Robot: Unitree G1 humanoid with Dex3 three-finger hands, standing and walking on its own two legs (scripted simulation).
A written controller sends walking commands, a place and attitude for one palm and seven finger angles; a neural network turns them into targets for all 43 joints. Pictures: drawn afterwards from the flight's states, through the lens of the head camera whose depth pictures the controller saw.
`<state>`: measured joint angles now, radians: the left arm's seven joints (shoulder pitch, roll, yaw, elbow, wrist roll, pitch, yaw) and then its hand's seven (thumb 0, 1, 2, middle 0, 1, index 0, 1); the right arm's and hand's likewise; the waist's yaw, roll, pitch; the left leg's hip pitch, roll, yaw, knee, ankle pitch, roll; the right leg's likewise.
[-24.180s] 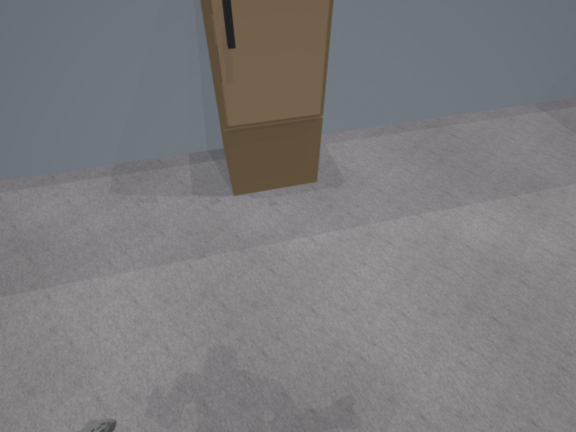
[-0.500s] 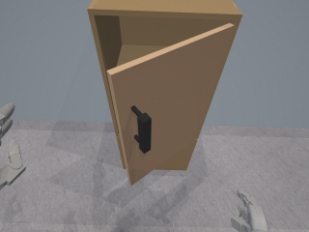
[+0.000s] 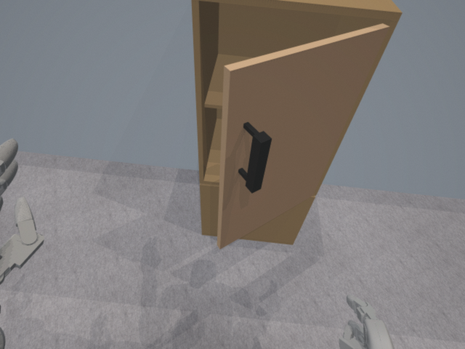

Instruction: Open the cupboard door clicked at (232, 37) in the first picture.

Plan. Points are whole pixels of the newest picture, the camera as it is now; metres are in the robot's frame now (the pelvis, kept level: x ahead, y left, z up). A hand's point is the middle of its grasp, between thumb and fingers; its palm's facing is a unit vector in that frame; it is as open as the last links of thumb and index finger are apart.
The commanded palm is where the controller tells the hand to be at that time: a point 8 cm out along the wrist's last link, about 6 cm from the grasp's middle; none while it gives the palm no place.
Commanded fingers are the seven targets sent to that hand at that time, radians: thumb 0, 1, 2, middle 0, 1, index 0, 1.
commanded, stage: step back with the hand held close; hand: left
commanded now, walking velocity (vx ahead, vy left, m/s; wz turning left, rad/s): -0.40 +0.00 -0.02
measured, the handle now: (251, 158) +0.46 +0.01 +0.07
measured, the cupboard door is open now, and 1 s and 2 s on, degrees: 39 39 39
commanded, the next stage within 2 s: stop stepping back and stand still in 0.10 s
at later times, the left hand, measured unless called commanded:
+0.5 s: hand out of the picture +0.07 +0.27 +0.17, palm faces +0.36 -0.83 -0.43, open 7.4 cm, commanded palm +0.04 +0.30 +0.19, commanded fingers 0.00 0.90 0.90 -0.20 -0.30 -0.20 -0.30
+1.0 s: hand out of the picture +0.04 +0.28 +0.17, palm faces +0.39 -0.81 -0.44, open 7.4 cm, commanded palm +0.00 +0.31 +0.19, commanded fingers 0.00 0.90 0.90 -0.20 -0.30 -0.20 -0.30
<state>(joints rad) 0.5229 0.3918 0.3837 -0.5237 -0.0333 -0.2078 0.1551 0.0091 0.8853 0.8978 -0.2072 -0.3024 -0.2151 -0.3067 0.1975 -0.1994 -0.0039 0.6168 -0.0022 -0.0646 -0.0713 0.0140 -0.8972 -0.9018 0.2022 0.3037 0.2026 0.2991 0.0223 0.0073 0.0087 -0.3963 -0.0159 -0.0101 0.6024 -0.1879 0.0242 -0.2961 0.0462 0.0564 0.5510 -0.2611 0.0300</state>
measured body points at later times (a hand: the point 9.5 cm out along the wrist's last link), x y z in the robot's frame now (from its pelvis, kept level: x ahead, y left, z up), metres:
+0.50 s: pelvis -0.13 +0.02 +0.00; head -0.15 +0.04 +0.45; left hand +0.04 +0.31 +0.19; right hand -0.02 -0.23 -0.09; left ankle -0.05 +0.09 -0.71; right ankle -0.25 -0.08 -0.73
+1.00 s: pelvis -0.17 +0.03 +0.01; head -0.19 +0.02 +0.46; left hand +0.01 +0.32 +0.19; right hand -0.06 -0.23 -0.09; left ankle -0.12 +0.13 -0.68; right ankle -0.21 -0.05 -0.73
